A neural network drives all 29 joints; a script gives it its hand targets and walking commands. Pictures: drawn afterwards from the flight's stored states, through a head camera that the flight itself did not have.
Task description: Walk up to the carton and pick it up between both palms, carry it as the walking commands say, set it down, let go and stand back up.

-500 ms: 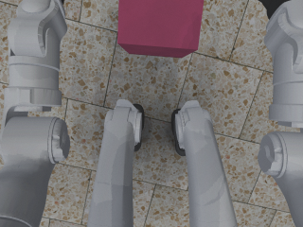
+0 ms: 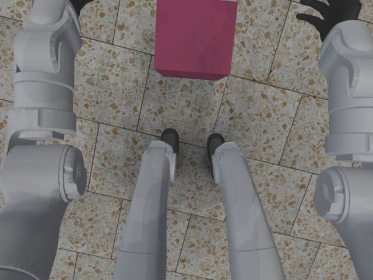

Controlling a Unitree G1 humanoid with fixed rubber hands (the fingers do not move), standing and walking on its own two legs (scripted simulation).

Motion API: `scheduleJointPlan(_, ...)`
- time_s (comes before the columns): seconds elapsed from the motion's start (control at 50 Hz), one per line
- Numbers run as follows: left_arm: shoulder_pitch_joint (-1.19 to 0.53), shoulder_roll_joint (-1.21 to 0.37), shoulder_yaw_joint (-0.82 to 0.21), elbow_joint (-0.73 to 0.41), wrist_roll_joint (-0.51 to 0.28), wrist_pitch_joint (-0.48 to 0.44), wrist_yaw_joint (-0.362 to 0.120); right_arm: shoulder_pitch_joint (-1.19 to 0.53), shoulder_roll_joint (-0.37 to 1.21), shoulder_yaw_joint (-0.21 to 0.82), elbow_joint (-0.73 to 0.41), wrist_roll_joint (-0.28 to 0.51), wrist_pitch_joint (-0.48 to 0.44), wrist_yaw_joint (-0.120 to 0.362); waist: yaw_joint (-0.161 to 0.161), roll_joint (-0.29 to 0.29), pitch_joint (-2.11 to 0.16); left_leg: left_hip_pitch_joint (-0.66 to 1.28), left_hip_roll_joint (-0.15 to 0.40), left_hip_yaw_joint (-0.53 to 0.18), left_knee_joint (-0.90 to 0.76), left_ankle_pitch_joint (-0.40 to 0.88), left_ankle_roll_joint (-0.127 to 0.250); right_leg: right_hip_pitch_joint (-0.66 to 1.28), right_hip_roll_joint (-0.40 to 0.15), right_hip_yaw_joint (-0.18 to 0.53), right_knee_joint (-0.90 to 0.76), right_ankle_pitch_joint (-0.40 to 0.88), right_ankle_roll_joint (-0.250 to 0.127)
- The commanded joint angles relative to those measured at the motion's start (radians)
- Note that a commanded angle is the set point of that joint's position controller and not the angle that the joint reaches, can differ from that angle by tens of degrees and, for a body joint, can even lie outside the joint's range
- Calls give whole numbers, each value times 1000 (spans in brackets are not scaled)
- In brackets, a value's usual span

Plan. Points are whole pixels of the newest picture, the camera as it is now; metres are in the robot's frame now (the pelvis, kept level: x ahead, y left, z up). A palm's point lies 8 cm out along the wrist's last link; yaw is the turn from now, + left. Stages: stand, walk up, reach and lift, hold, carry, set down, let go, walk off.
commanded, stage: let go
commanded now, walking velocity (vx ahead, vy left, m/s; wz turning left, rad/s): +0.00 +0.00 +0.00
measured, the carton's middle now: (193, 46) +0.55 -0.01 -0.51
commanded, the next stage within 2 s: stand in 1.38 s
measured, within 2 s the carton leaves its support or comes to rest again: neither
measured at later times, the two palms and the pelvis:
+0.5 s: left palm (24, 102) +0.39 +0.22 -0.04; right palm out of the picture +0.37 -0.23 -0.03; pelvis +0.06 +0.00 +0.07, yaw +1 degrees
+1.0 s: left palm out of the picture +0.26 +0.25 +0.06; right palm out of the picture +0.26 -0.22 +0.05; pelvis +0.11 +0.01 +0.13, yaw -1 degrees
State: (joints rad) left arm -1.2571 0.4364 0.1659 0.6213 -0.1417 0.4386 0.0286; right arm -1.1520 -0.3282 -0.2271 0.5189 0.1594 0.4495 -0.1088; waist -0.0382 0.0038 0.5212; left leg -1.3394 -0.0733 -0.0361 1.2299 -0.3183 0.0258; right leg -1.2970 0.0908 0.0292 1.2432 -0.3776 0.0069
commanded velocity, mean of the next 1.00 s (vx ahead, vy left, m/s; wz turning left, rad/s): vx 0.00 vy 0.00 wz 0.00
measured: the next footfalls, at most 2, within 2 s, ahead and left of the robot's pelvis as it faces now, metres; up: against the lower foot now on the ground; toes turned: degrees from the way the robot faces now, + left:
none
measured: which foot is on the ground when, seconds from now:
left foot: down 0.00-1.00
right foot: down 0.00-1.00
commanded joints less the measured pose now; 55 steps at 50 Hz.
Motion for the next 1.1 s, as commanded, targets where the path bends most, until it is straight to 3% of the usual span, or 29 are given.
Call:
scheduleJointPlan(0.0,-248,171,85,-147,75,-108,12,-237,-120,-9,-185,-58,-116,3,5,31,-2151,918,17,-2,-95,453,-19,504,-8,-42,-160,353,27)
scheduleJointPlan(0.08,73,114,52,-249,111,-100,33,128,-146,3,-180,-145,-104,8,-12,96,-2308,1182,14,0,-124,600,-50,636,7,-58,-182,426,29)
scheduleJointPlan(0.12,270,100,13,-409,114,-86,56,302,-137,26,-354,-140,-94,8,-3,122,-2491,1395,15,-16,-135,722,-53,733,13,-49,-199,495,28)
scheduleJointPlan(0.14,238,95,16,-382,104,-78,49,238,-134,42,-370,-115,-91,20,-8,78,-2263,1269,18,-18,-152,652,-39,629,12,-58,-206,438,28)
scheduleJointPlan(0.18,390,107,14,-502,78,-78,44,359,-141,54,-519,-155,-95,19,-35,-27,-2335,1265,9,-17,-160,638,-29,787,6,-39,-216,503,28)
scheduleJointPlan(0.2,381,90,38,-470,79,-70,41,341,-139,70,-479,-131,-83,27,-6,-52,-2162,1123,2,17,-182,528,-22,805,-12,-16,-245,458,29)
scheduleJointPlan(0.22,408,128,41,-627,87,-93,41,381,-157,72,-623,-120,-97,26,4,-73,-2189,1119,2,-4,-206,548,-20,869,-13,-2,-244,525,30)
scheduleJointPlan(0.28,493,84,37,-715,70,-120,25,512,-113,76,-623,-110,-111,41,-7,-43,-2053,1083,-4,2,-252,504,-13,944,-22,19,-286,531,20)
scheduleJointPlan(0.34,777,-13,-5,-574,70,-138,-3,782,-33,114,-489,-94,-142,67,-17,-23,-1863,1139,5,-15,-299,504,-15,945,-37,29,-360,481,21)
scheduleJointPlan(0.38,774,-39,-13,-513,76,-169,-4,760,-49,86,-435,-96,-173,91,-7,31,-1707,1138,27,-30,-339,445,-28,826,-44,22,-395,358,13)
scheduleJointPlan(0.4,743,6,6,-602,90,-198,-11,734,-46,77,-513,-101,-193,95,4,5,-1730,1143,25,-27,-337,480,-21,865,-36,30,-404,417,15)
scheduleJointPlan(0.48,1049,-113,-25,-331,142,-278,-24,1028,48,137,-261,-110,-286,136,29,37,-1261,1114,49,-37,-410,515,-25,701,-48,9,-482,361,15)
scheduleJointPlan(0.5,1069,-99,5,-382,175,-301,-24,1073,33,125,-252,-118,-307,142,48,93,-1244,1118,41,-24,-425,516,-39,759,-60,26,-506,387,10)
scheduleJointPlan(0.52,1010,-121,-4,-252,181,-297,-32,972,42,96,-135,-145,-311,142,43,50,-976,999,52,-17,-479,295,-22,664,-72,30,-558,199,19)
scheduleJointPlan(0.54,1130,-160,-39,-213,166,-301,-37,1117,63,113,-107,-148,-309,150,-9,9,-909,1059,58,-9,-536,226,-22,694,-69,7,-596,140,15)
scheduleJointPlan(0.56,981,-147,-45,-201,151,-312,-43,954,46,112,-89,-145,-323,151,13,30,-758,955,69,-12,-570,115,-33,629,-77,10,-613,47,8)
scheduleJointPlan(0.6,1184,-149,-46,-166,186,-318,-51,1109,59,128,-106,-168,-334,152,25,24,-719,1017,59,10,-651,37,-40,751,-87,6,-696,12,4)
scheduleJointPlan(0.66,1327,-165,-39,-208,236,-351,-42,1236,90,141,-158,-183,-376,155,73,73,-736,1164,62,-5,-706,152,-50,864,-85,6,-737,111,-8)
scheduleJointPlan(0.68,1178,-148,-41,-257,209,-366,-53,1093,38,111,-173,-196,-388,151,43,53,-642,1118,60,2,-705,123,-52,840,-76,11,-754,82,-14)
scheduleJointPlan(0.72,1330,-160,-51,-275,216,-374,-49,1229,37,131,-213,-207,-396,157,66,38,-653,1245,62,10,-756,200,-55,942,-73,-2,-792,129,-8)
scheduleJointPlan(0.74,1227,-148,-52,-334,201,-379,-54,1204,26,110,-214,-207,-396,162,34,50,-635,1251,65,15,-742,226,-57,907,-76,2,-796,150,-10)
scheduleJointPlan(0.78,1310,-143,-65,-339,194,-372,-51,1277,31,109,-197,-204,-391,161,50,51,-566,1262,71,4,-789,232,-59,964,-69,13,-824,144,-21)
scheduleJointPlan(0.8,1329,-150,-76,-396,176,-395,-62,1292,5,79,-255,-232,-403,155,11,-8,-597,1308,68,10,-791,291,-54,1008,-61,12,-825,213,-18)
scheduleJointPlan(0.82,1415,-141,-78,-370,182,-386,-64,1346,12,96,-263,-229,-398,155,28,-18,-608,1362,73,13,-788,339,-50,1039,-70,16,-840,245,-12)
scheduleJointPlan(0.96,1415,-143,-100,-385,122,-373,-86,1274,13,110,-260,-198,-384,170,33,-92,-523,1325,87,-11,-846,209,-59,1100,-57,-5,-829,180,1)
scheduleJointPlan(1.02,1405,-152,-111,-393,139,-356,-82,1264,19,122,-248,-186,-364,185,54,-8,-492,1309,91,-11,-857,175,-60,1097,-57,6,-828,144,-7)
scheduleJointPlan(1.04,1432,-171,-121,-368,126,-335,-84,1311,27,145,-205,-186,-343,192,39,-37,-466,1332,92,-7,-854,162,-60,1091,-64,21,-840,124,-11)
scheduleJointPlan(1.06,1452,-146,-111,-353,152,-325,-82,1298,25,139,-193,-176,-332,202,78,9,-479,1307,93,-6,-867,140,-59,1110,-57,1,-830,110,-5)
scheduleJointPlan(1.08,1423,-163,-128,-373,140,-320,-84,1276,27,147,-211,-174,-333,203,52,27,-456,1317,105,-22,-868,148,-55,1091,-60,12,-827,96,-15)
